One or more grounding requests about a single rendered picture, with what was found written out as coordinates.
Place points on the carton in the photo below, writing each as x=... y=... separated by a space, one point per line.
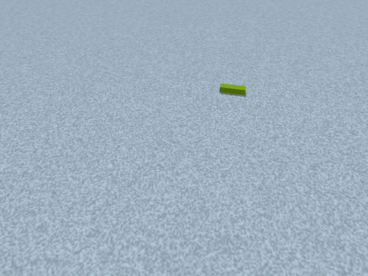
x=233 y=89

